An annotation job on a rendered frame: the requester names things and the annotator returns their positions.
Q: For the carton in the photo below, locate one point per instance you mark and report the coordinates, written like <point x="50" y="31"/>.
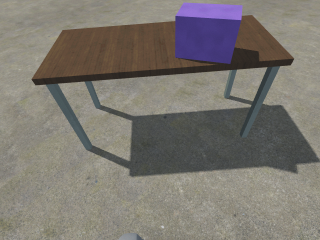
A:
<point x="207" y="32"/>

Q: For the table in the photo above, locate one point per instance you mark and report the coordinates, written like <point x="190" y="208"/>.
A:
<point x="146" y="50"/>

